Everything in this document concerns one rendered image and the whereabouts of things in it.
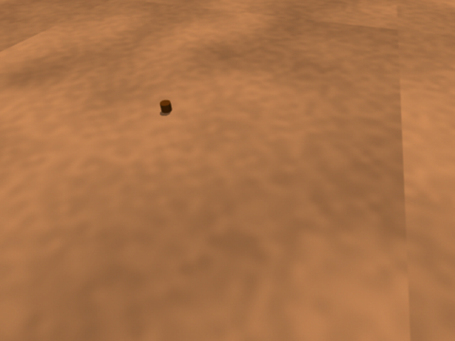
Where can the tin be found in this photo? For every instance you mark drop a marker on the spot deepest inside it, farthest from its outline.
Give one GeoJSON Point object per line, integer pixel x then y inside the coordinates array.
{"type": "Point", "coordinates": [165, 106]}

